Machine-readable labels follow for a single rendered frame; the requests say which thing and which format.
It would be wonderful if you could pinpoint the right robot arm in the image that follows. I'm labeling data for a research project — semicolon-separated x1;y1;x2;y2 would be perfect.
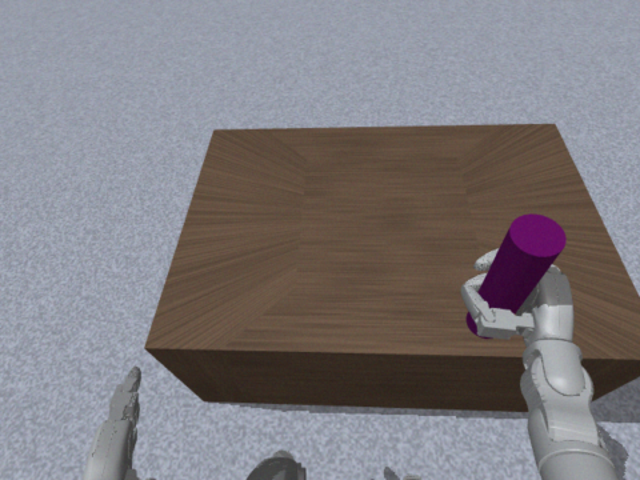
520;338;619;480

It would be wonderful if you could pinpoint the right robot hand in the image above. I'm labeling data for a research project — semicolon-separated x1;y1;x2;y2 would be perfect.
461;248;574;347

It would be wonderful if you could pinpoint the can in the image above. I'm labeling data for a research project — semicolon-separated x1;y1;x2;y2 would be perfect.
466;214;566;339

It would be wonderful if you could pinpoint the left robot hand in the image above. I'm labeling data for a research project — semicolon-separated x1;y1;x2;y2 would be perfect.
82;366;156;480

